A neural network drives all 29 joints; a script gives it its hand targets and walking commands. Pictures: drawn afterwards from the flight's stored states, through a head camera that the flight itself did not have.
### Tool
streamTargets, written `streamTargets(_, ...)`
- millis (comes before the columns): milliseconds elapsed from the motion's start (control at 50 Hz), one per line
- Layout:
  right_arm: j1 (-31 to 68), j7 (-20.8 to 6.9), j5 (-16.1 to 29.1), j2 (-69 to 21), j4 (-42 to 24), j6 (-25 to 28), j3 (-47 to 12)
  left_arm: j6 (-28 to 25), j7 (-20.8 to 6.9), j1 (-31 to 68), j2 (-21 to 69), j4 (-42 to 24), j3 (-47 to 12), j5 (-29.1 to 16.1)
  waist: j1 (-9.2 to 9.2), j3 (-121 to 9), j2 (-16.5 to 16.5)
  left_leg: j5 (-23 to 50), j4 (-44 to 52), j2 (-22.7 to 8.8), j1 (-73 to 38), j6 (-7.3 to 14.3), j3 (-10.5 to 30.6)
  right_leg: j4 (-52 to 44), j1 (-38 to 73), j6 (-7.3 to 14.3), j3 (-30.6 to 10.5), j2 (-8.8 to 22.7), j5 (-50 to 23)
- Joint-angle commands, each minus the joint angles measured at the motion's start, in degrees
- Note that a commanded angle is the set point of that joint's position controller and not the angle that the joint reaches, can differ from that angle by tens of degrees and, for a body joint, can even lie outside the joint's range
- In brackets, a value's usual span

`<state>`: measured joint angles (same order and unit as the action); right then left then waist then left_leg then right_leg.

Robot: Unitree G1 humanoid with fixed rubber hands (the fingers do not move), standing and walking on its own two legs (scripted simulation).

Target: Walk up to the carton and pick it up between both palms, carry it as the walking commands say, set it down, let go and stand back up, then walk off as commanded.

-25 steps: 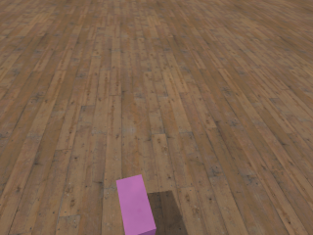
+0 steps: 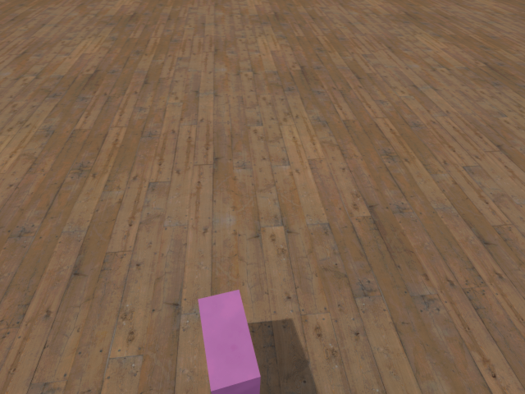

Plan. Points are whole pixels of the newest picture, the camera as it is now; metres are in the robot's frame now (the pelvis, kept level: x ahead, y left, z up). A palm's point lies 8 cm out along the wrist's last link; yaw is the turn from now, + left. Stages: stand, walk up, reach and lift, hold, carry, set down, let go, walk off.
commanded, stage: stand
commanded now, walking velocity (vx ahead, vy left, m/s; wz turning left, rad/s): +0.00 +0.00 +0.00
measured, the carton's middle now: (228, 351) +0.44 +0.09 -0.64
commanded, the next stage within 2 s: walk off in 0.78 s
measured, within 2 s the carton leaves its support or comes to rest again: neither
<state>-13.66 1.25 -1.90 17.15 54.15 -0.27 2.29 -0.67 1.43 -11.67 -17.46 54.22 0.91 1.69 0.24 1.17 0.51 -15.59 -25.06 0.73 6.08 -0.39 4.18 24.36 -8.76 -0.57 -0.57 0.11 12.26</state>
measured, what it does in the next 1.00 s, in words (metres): stands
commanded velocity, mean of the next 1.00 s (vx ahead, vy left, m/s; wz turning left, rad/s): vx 0.06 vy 0.00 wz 0.00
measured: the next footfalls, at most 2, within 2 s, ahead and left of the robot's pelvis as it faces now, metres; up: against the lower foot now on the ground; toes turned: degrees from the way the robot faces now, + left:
left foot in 1.32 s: +0.09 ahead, +0.18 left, +0.00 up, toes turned +14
right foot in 1.84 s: +0.57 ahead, +0.00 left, +0.00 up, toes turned +4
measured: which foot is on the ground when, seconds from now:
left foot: down 0.00-1.00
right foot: down 0.00-1.00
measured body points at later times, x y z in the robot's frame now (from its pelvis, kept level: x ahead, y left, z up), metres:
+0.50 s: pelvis -0.01 +0.00 +0.00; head -0.01 +0.01 +0.45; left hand +0.05 +0.30 -0.13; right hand +0.04 -0.28 -0.13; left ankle -0.02 +0.13 -0.74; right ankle +0.01 -0.13 -0.74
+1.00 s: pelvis +0.00 +0.00 +0.00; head +0.00 +0.00 +0.45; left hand +0.05 +0.30 -0.13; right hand +0.08 -0.29 -0.13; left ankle -0.02 +0.13 -0.74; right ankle +0.01 -0.13 -0.74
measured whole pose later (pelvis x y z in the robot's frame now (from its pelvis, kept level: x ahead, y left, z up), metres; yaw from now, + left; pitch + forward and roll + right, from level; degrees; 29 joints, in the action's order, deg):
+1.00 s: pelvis +0.00 +0.00 +0.00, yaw +2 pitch -3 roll +0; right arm -9.0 0.6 -0.8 19.2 61.4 0.2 0.0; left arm -0.9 0.4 -9.1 -19.3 62.4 -0.1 0.4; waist -0.4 3.0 0.6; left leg -13.1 -22.1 1.4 6.1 -0.2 5.9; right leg 20.7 -7.6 -1.1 0.4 1.0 10.2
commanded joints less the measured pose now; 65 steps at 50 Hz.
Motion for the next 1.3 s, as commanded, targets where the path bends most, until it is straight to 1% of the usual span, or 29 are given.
streamTargets(0, 0.48, -0.1, -0.01, 9.87, -1.99, 1.15, 1.6, -1.75, 0.06, 3.15, -11.85, -2.39, 2.83, -0.05, 0.18, 2.33, -1.93, 1.24, 5.18, -4.17, 4.91, 1.45, 4.13, -8.5, -1.12, 1.91, -7.91, 5.8, 6.45)
streamTargets(60, 0.14, -0.3, 0.05, 9.94, -1.05, 1.2, 1.09, -1.61, -0.28, 3.2, -12.17, -1.66, 2.71, -0.25, 0.23, 2.72, -1.03, -1.13, 5.42, -3.99, 5.88, 1.63, 4.18, -9.34, -1.6, 1.83, -8.15, 5.94, 9.45)
streamTargets(180, 1.44, -0.49, 0.19, 11.25, -0.06, 1.6, 0.78, -1.52, -0.61, 2.54, -12.34, 0.32, 2.48, -0.33, -0.25, 1.92, 0.67, -3.0, 7.15, -5.0, 8.31, 2.22, 6.09, -7.66, 1.17, 2.03, -7.31, 5.27, 6.38)
streamTargets(240, 1.41, -0.42, 0.3, 11.47, 0.52, 1.68, 0.58, -1.57, -0.65, 1.94, -12.44, 1.08, 2.31, -0.5, -0.6, 1.49, 0.47, -1.54, 7.64, -5.21, 8.61, 2.23, 6.37, -7.13, 2.46, 2.09, -7.07, 5.45, 4.61)
streamTargets(380, 1.79, 0.03, 0.66, 12.16, 1.7, 1.92, 0.32, -1.41, -0.38, 1.52, -11.85, 2.81, 1.76, -0.84, -0.75, 0.29, 1.07, 8.14, 6.9, -5.77, 6.03, 1.99, 6.7, -5.21, 4.39, 1.83, -5.41, 5.61, -5.69)
streamTargets(460, 2.2, 0.13, 0.97, 12.16, 2.55, 1.65, 0.06, -1.35, -0.34, 1.98, -12.18, 3.23, 1.41, -1.08, -0.53, 0.08, -0.03, 9.88, 6.85, -5.88, 5.38, 1.87, 6.88, -4.74, 4.27, 1.67, -4.88, 5.66, -5.98)
streamTargets(560, 3.3, 0.17, 0.99, 12.37, 2.98, 1.63, 0.0, -1.01, -0.19, 2.6, -12.27, 3.76, 1.28, -1.24, -0.5, 0.97, 1.11, 11.08, 6.96, -5.84, 4.96, 1.9, 6.41, -5.16, 4.09, 1.56, -4.91, 6.05, -8.11)
streamTargets(600, 3.25, 0.17, 1.08, 12.08, 3.38, 1.6, -0.3, -1.08, -0.25, 2.9, -12.7, 3.88, 1.23, -1.41, -0.53, 0.63, -0.54, 11.5, 6.51, -5.7, 4.34, 1.77, 6.45, -5.63, 3.93, 1.36, -4.56, 5.89, -7.48)
streamTargets(640, 4.12, 0.09, 1.14, 12.83, 3.43, 1.56, -0.04, -1.1, -0.32, 3.17, -13.02, 4.11, 1.3, -1.31, -0.49, 1.4, 0.42, 10.33, 6.94, -5.68, 4.62, 1.74, 6.65, -5.84, 3.32, 1.31, -4.52, 5.86, -6.1)
streamTargets(680, 4.43, 0.0, 1.06, 12.58, 3.4, 1.42, -0.04, -1.18, -0.37, 3.44, -12.96, 4.16, 1.37, -1.32, -0.61, 0.76, -0.41, 10.48, 6.82, -5.56, 4.39, 1.54, 6.35, -6.01, 3.52, 1.25, -4.39, 5.8, -5.02)
streamTargets(800, 5.76, -0.15, 1.1, 12.91, 3.85, 1.46, -0.15, -1.31, -0.46, 3.97, -12.98, 4.38, 1.3, -1.28, -0.6, -0.9, 0.86, 10.33, 6.94, -5.44, 4.16, 1.68, 6.11, -6.51, 4.91, 1.46, -4.65, 6.41, -6.85)
streamTargets(920, 5.93, -0.08, 1.11, 12.91, 4.32, 1.39, -0.38, -1.27, -0.45, 4.08, -13.42, 5.06, 1.29, -1.32, -0.64, -1.58, -0.23, 12.44, 6.35, -5.56, 3.85, 1.63, 6.2, -6.27, 5.82, 1.56, -4.39, 6.69, -8.4)
streamTargets(940, 6.0, -0.14, 1.29, 12.96, 4.32, 1.43, -0.44, -1.29, -0.47, 4.23, -13.22, 5.19, 1.16, -1.35, -0.39, -1.35, 0.21, 11.19, 6.82, -5.61, 4.16, 1.59, 6.27, -6.04, 5.32, 1.66, -4.34, 6.8, -7.43)
streamTargets(960, 0.93, -0.67, 1.41, 5.51, 6.24, 0.48, -2.34, 0.57, -0.83, 1.58, -5.61, 7.0, -0.87, -1.86, -0.15, -3.63, 0.08, 3.56, 8.56, -6.11, 4.23, 0.61, 6.29, -6.77, 5.98, 0.6, -2.59, 6.56, 2.1)
streamTargets(980, -0.26, -0.82, 1.01, 6.95, 6.6, -0.32, -2.0, 1.5, -0.9, 0.49, -6.81, 6.97, -0.5, -1.26, -0.33, -1.88, 0.42, -14.01, 7.45, -4.0, 8.56, 1.4, 6.02, -5.2, 5.33, 0.64, -1.95, 5.36, 16.42)
streamTargets(1000, 0.11, -1.05, 0.55, 8.18, 6.06, -0.89, -1.28, 2.16, -0.99, -1.0, -8.67, 6.93, 0.21, -0.47, -0.89, 1.53, -1.09, -27.54, 5.33, -3.01, 15.37, 1.74, 5.84, -5.79, 4.14, 1.51, -3.97, 5.81, 29.92)
streamTargets(1020, 2.85, -1.29, 0.51, 8.34, 4.66, -1.11, -1.16, 2.39, -0.96, -1.53, -9.99, 6.25, 0.72, -0.23, -2.22, 5.4, -3.09, -30.25, 2.13, -2.54, 22.34, 1.7, 4.94, -7.62, 3.54, 2.59, -6.95, 7.85, 35.79)
streamTargets(1040, 5.42, -1.53, 0.68, 6.94, 3.05, -0.72, -1.63, 2.1, -0.9, -2.37, -11.01, 5.82, 0.96, -0.22, -3.27, 5.96, -7.29, -23.61, -4.37, -1.63, 25.38, 1.4, 1.5, -11.06, 4.55, 3.97, -10.95, 11.45, 38.04)
streamTargets(1060, 5.78, -1.83, 0.72, 5.28, 2.24, -0.05, -1.74, 1.61, -0.9, -2.41, -13.27, 6.0, 1.37, -0.03, -3.2, 4.9, -13.15, -12.87, -16.28, -0.94, 23.23, 0.27, -4.44, -16.58, 2.37, 6.22, -16.71, 17.25, 39.86)
streamTargets(1080, 5.61, -2.05, 0.14, 5.86, 1.41, 0.75, -1.6, 0.93, -1.13, -1.25, -13.8, 5.59, 1.69, 0.01, -2.82, 4.79, -12.31, -10.78, -21.4, -4.26, 24.21, -0.73, -4.12, -18.29, 1.37, 8.55, -20.27, 21.94, 35.92)
streamTargets(1100, 6.25, -2.39, 0.2, 4.43, 0.88, 1.43, -1.83, 0.15, -1.1, 0.02, -12.78, 5.15, 1.49, 0.01, -2.39, 5.22, -10.58, -8.91, -21.02, -6.43, 25.16, -0.93, -3.99, -17.22, 2.83, 9.76, -19.36, 23.09, 29.18)
streamTargets(1120, 6.54, -2.64, 0.4, 3.46, 0.53, 1.81, -2.1, -0.39, -0.96, 0.11, -12.52, 5.26, 1.65, -0.06, -2.22, 4.68, -9.61, -8.53, -19.34, -7.16, 25.13, -1.2, -4.97, -16.73, 4.29, 9.71, -16.65, 21.86, 23.81)
streamTargets(1140, 7.45, -2.93, 0.15, 4.03, -0.06, 2.22, -1.82, -0.77, -0.98, 0.39, -12.07, 5.28, 1.69, -0.26, -1.85, 3.66, -9.0, -8.64, -17.7, -7.18, 23.18, -1.09, -5.9, -16.43, 3.63, 8.58, -13.11, 19.66, 21.24)
streamTargets(1160, 5.29, -3.38, 0.18, 4.61, 0.21, 2.61, -1.36, -1.02, -0.96, 1.89, -11.88, 4.54, 1.85, -0.32, -0.34, 1.57, -6.64, -8.72, -16.69, -6.31, 19.31, -0.5, -6.57, -15.61, 2.24, 7.49, -10.08, 17.42, 20.31)
streamTargets(1200, -0.55, -3.82, 0.82, 2.89, 2.41, 2.83, -1.33, -1.59, -1.32, 6.93, -12.21, 2.89, 1.94, -0.57, 2.7, 1.93, -5.08, -5.99, -10.72, -3.89, 11.04, 0.02, -8.78, -13.54, -3.91, 5.39, -2.71, 13.0, 22.33)
streamTargets(1220, -3.61, -3.73, 1.03, 2.1, 3.4, 2.94, -1.1, -1.73, -1.56, 9.09, -12.6, 2.56, 2.19, -0.65, 4.88, 2.13, -3.18, -1.52, -7.04, -2.35, 5.85, -0.56, -12.02, -10.79, -7.2, 5.03, -0.3, 11.63, 24.91)
streamTargets(1240, -6.75, -3.48, 1.19, 2.39, 4.23, 3.0, -0.85, -1.83, -1.9, 9.9, -12.29, 1.89, 2.38, -0.59, 6.11, 1.84, -2.76, -0.04, -5.55, -0.97, 0.86, -1.24, -14.0, -7.49, -11.23, 4.62, 1.28, 10.66, 27.81)
streamTargets(1260, -11.13, -2.99, 0.87, 2.75, 5.99, 3.1, -0.72, -2.06, -2.46, 10.26, -10.82, 1.38, 2.18, -0.7, 7.42, 1.47, -0.13, -1.17, -3.0, -1.82, -4.7, -0.95, -13.13, -0.5, -15.03, 4.06, 3.2, 10.16, 27.33)
streamTargets(1280, -17.72, -2.24, 0.12, 6.73, 7.52, 3.34, 0.4, -2.41, -2.99, 10.84, -6.76, 0.36, 1.09, -0.77, 10.52, 1.44, 14.1, -12.67, 5.24, -11.12, -10.63, 2.13, 2.18, 17.13, -23.65, 1.73, 8.22, 6.26, 20.56)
